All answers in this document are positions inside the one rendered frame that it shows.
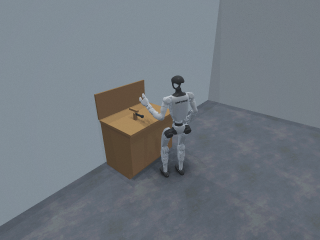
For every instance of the left robot shin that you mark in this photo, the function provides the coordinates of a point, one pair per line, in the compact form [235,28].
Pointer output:
[164,158]

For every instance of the right robot forearm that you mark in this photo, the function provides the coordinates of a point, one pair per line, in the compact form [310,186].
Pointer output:
[191,116]

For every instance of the robot left upper arm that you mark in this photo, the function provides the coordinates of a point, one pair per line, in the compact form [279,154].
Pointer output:
[165,102]

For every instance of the right robot thigh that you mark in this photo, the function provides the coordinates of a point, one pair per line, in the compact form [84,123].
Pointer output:
[182,137]

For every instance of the counter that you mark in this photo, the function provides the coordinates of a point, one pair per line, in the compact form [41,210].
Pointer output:
[131,143]

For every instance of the robot left hand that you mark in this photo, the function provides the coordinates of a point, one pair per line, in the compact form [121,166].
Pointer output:
[145,101]

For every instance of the robot right upper arm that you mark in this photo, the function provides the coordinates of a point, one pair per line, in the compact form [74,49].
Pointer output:
[192,103]

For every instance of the left robot forearm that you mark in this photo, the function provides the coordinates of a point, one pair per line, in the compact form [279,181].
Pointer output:
[151,110]

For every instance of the robot right hand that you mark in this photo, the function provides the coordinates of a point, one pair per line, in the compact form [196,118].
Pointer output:
[187,119]

